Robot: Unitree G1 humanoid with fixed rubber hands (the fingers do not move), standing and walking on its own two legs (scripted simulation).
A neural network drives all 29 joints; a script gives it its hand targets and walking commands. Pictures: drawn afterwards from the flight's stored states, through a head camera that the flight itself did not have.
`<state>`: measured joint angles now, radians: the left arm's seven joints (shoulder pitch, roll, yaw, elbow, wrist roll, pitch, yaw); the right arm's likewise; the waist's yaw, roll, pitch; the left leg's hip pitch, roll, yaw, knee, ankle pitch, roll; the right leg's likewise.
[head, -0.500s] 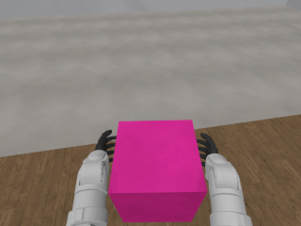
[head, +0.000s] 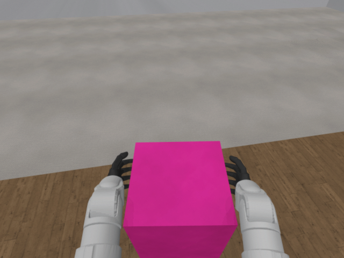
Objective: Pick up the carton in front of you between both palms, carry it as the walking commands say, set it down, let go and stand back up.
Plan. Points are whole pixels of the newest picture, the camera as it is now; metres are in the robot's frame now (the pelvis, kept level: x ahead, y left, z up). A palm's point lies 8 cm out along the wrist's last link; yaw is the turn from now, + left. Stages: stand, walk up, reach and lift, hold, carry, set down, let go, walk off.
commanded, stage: hold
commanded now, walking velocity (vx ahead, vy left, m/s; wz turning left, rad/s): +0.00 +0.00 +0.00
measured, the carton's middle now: (178, 202) +0.28 +0.00 -0.03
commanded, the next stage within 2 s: carry in 0.28 s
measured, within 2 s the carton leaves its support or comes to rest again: neither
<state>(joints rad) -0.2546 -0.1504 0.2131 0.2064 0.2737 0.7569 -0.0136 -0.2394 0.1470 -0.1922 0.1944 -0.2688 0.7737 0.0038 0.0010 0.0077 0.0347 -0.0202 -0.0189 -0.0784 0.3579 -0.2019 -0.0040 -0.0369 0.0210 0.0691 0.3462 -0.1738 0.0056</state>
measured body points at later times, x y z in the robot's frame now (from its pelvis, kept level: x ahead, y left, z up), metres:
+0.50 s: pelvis +0.02 +0.02 -0.01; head -0.01 +0.02 +0.44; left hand +0.32 +0.17 +0.06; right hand +0.32 -0.13 +0.06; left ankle +0.01 +0.12 -0.75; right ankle +0.02 -0.12 -0.74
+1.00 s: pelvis +0.25 +0.00 +0.00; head +0.25 -0.01 +0.45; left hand +0.52 +0.17 +0.08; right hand +0.54 -0.14 +0.08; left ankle +0.28 +0.13 -0.69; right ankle +0.19 -0.09 -0.75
